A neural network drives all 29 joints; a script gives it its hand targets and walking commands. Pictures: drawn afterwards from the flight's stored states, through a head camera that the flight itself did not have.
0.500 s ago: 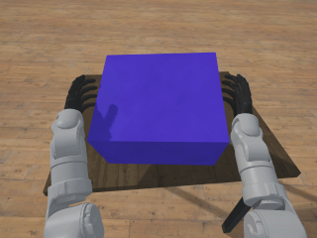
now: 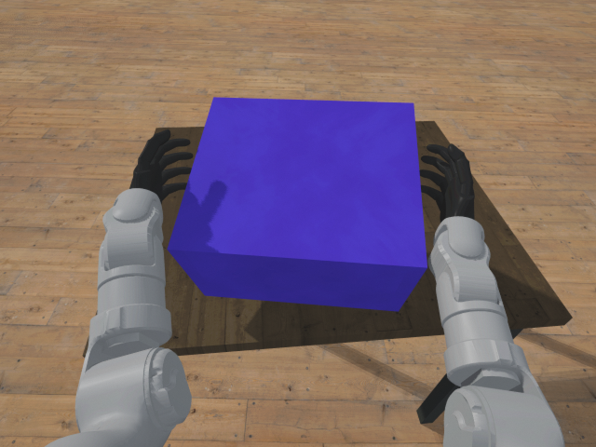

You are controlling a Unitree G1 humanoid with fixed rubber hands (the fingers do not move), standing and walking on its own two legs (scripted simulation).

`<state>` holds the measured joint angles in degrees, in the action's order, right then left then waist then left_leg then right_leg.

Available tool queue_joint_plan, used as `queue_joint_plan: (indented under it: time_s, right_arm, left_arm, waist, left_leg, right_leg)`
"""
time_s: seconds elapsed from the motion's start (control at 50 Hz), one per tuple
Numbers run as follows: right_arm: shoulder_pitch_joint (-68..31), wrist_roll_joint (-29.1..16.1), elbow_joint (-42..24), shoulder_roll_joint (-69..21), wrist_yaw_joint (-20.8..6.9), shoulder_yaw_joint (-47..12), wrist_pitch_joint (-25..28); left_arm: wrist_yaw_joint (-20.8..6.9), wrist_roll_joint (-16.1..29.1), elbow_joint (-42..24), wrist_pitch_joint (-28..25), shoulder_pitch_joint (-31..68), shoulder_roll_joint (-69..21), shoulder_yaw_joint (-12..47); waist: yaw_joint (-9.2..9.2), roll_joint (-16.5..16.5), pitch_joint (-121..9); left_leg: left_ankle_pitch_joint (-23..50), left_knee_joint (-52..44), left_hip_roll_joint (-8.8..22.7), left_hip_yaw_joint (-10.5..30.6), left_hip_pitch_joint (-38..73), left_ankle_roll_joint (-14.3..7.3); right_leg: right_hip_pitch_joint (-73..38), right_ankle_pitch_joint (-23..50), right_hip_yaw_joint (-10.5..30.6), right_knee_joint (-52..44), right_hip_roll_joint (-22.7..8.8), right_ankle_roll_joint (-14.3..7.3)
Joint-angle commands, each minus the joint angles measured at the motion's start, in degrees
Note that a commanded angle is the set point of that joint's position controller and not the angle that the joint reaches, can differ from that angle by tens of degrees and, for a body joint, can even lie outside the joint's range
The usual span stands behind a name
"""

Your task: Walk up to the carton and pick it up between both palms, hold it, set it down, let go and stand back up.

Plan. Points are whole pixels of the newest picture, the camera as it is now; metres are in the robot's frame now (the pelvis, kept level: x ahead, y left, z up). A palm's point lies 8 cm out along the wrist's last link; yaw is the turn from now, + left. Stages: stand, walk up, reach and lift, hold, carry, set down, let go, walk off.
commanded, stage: set down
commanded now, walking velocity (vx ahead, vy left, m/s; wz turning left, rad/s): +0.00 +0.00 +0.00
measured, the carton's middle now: (305, 203) +0.45 -0.02 +0.09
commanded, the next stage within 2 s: none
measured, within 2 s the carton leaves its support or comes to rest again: neither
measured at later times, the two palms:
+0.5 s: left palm (153, 190) +0.43 +0.19 +0.15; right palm (446, 212) +0.36 -0.20 +0.15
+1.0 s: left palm (156, 181) +0.45 +0.19 +0.14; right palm (434, 218) +0.36 -0.19 +0.13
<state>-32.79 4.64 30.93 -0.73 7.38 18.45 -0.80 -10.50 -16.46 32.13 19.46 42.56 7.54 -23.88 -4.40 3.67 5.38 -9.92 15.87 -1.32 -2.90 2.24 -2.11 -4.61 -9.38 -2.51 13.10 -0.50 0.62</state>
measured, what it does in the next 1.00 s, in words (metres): stands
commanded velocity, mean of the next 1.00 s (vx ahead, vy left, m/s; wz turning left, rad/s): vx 0.00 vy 0.00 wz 0.00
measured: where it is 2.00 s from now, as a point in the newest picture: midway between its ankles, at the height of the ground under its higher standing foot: outside the picture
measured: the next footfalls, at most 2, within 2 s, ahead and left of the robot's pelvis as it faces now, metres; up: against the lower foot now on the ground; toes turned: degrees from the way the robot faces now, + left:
none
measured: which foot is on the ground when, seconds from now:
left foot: down 0.00-1.00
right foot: down 0.00-1.00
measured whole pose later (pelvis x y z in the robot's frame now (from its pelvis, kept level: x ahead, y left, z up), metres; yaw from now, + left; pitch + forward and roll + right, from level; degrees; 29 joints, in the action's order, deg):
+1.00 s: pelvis +0.01 +0.02 +0.00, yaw -1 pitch -5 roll -1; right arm -35.8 12.9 34.7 -6.3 7.8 26.6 1.1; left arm -12.3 -16.7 50.1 10.8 51.1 13.2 -24.4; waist -6.1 4.4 5.5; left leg -11.6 18.1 -1.6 -3.8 -2.2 -3.0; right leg -1.1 -9.4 -1.8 12.9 -1.0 1.7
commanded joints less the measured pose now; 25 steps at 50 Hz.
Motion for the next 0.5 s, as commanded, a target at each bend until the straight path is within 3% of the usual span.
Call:
queue_joint_plan:
  time_s: [0.0,0.02,0.06,0.14,0.2,0.22,0.24,0.34,0.48]
  right_arm:
    - [-32.0,-0.1,-8.9,-18.3,-6.6,-20.7,3.4]
    - [-32.1,-0.4,-10.2,-19.1,-6.4,-21.6,3.9]
    - [-31.7,-0.2,-9.8,-20.2,-6.3,-22.4,4.3]
    - [-29.7,1.1,-7.1,-20.7,-5.6,-20.4,3.7]
    - [-30.7,1.1,-8.9,-21.1,-5.2,-20.6,4.8]
    - [-32.8,1.1,-8.9,-19.6,-6.5,-21.5,5.0]
    - [-32.5,0.8,-9.8,-20.3,-6.6,-22.3,4.9]
    - [-29.9,2.0,-8.7,-19.8,-6.5,-19.8,3.4]
    - [-30.4,3.8,-7.3,-20.3,-6.8,-17.4,3.6]
  left_arm:
    - [-8.0,4.2,-5.1,-4.0,29.3,-19.1,17.0]
    - [-8.0,4.6,-6.3,-4.5,29.9,-19.2,17.3]
    - [-7.8,5.1,-6.5,-5.5,30.7,-19.4,18.2]
    - [-8.5,4.7,-3.6,-6.1,31.8,-18.3,17.5]
    - [-8.4,5.5,-5.7,-7.0,33.0,-19.2,19.0]
    - [-7.8,4.9,-8.2,-6.2,30.2,-21.7,20.8]
    - [-8.1,4.8,-8.0,-5.5,29.8,-21.7,20.8]
    - [-9.3,3.0,-5.7,-4.6,29.6,-18.7,17.4]
    - [-9.2,2.5,-2.4,-6.4,32.0,-17.9,16.0]
  waist:
    - [0.27,-3.6,-21.4]
    - [0.84,-3.6,-23.9]
    - [0.27,-3.7,-25.8]
    - [-1.2,-4.8,-22.6]
    - [-1.21,-6.3,-26.2]
    - [-1.37,-5.7,-26.4]
    - [-1.59,-5.1,-26.3]
    - [-2.08,-4.1,-21.6]
    - [-1.59,-5.5,-21.9]
  left_leg:
    - [17.5,0.8,0.7,-2.2,8.8,4.3]
    - [19.1,1.3,0.7,-2.3,8.9,4.3]
    - [20.7,1.9,0.5,-2.3,8.8,4.3]
    - [17.7,1.1,0.5,-2.5,7.5,4.3]
    - [22.9,2.5,0.8,-2.1,9.9,5.5]
    - [29.5,4.6,0.6,-2.8,12.7,6.7]
    - [30.1,4.8,0.5,-2.8,12.3,6.5]
    - [23.2,2.7,0.0,-3.3,6.8,5.4]
    - [21.5,2.3,0.4,-3.3,6.9,5.6]
  right_leg:
    - [-0.3,16.1,-4.4,0.2,1.2,1.9]
    - [-1.3,18.3,-4.4,0.7,1.2,2.0]
    - [-2.4,22.2,-4.0,1.4,1.0,2.2]
    - [-2.4,20.8,-3.5,1.1,0.5,2.4]
    - [-1.4,22.9,-4.1,1.5,1.1,2.2]
    - [-3.6,22.2,-4.8,2.0,2.6,1.4]
    - [-3.0,22.7,-4.5,1.4,2.6,1.3]
    - [-5.1,22.3,-4.2,1.7,1.7,2.0]
    - [-3.3,19.5,-4.4,1.4,1.6,1.9]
